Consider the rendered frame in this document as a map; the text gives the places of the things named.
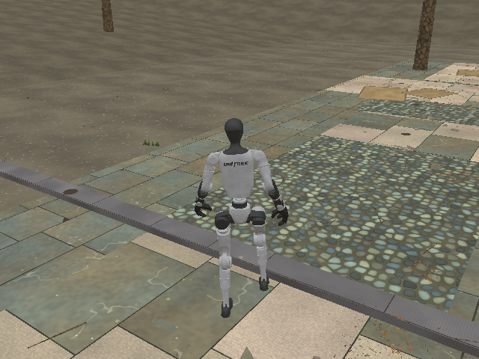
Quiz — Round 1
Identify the robot right hand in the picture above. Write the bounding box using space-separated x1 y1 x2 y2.
271 207 289 226

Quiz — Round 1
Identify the robot left upper arm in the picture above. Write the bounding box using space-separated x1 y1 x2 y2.
201 152 220 192

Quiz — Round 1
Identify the robot left hand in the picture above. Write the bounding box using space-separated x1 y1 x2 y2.
195 203 212 217

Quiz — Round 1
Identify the robot head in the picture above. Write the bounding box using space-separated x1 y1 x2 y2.
223 118 248 155

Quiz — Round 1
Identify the robot right upper arm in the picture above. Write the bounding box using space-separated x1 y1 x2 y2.
251 150 274 191

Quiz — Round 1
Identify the left robot forearm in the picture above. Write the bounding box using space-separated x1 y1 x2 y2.
195 181 208 206

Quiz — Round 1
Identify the right robot forearm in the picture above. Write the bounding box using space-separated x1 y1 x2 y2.
268 179 285 211

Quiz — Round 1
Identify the left robot foot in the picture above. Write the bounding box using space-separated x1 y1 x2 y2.
221 298 233 318

